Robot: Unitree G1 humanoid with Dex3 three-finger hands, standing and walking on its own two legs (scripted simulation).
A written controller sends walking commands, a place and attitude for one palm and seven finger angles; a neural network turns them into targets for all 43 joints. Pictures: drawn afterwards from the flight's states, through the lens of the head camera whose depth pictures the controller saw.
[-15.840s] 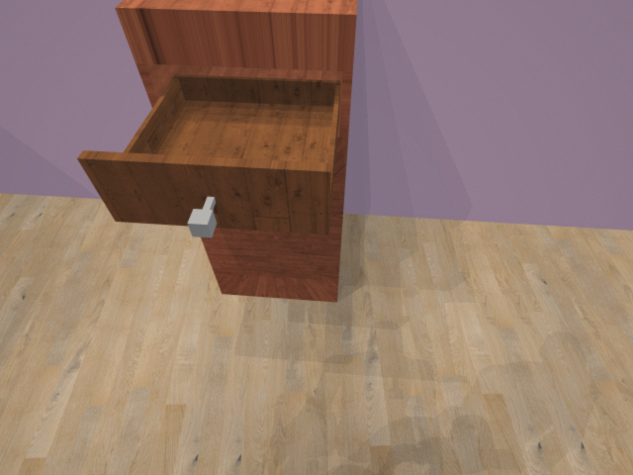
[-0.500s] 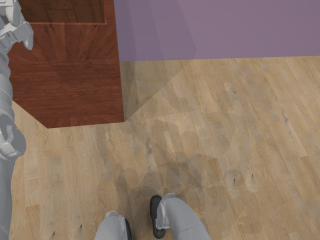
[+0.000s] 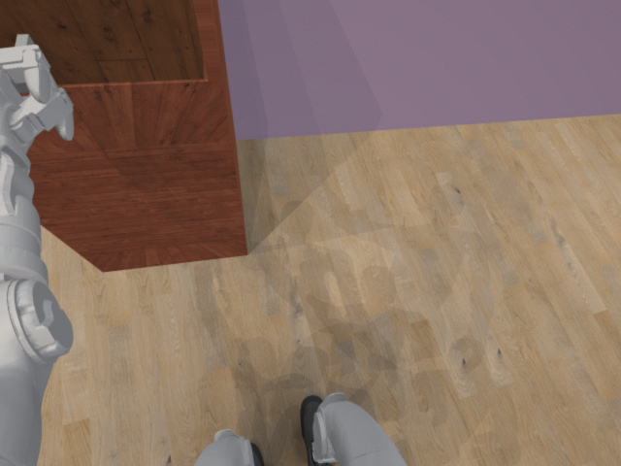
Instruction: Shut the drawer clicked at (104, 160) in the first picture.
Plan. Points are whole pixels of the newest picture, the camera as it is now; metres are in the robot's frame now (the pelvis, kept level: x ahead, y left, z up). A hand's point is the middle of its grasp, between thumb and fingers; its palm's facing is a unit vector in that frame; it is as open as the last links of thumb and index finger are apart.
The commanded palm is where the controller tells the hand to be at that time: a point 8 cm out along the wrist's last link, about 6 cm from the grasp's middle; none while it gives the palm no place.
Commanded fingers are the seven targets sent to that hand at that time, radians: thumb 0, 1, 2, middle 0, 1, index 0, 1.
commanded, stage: pull the fist back off the drawer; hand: left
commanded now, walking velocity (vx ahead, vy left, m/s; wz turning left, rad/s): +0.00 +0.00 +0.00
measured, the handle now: (21, 60) +0.61 +0.25 +0.09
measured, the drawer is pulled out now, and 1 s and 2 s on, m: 0.00 0.00 0.00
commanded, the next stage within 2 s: draw the hand back to the body in 0.08 s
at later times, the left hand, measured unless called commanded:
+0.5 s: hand (7, 165) +0.44 +0.23 +0.11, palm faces +0.03 -1.00 -0.05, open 3.3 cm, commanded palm +0.40 +0.27 +0.13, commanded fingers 0.00 0.90 0.90 -1.40 -1.60 -1.40 -1.60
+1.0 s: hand out of the picture +0.29 +0.25 +0.17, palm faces +0.32 -0.90 -0.29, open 3.3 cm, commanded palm +0.24 +0.29 +0.19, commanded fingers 0.00 0.90 0.90 -1.40 -1.60 -1.40 -1.60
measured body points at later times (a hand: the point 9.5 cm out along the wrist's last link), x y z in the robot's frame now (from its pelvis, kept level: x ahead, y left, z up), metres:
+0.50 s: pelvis +0.06 +0.02 +0.03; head +0.13 +0.02 +0.47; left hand +0.44 +0.29 +0.12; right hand +0.16 -0.24 -0.08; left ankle -0.03 +0.08 -0.69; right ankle +0.06 -0.10 -0.69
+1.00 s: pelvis +0.03 +0.01 +0.05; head +0.03 -0.01 +0.50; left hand +0.27 +0.29 +0.19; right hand +0.23 -0.19 -0.04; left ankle -0.03 +0.08 -0.69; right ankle +0.06 -0.10 -0.69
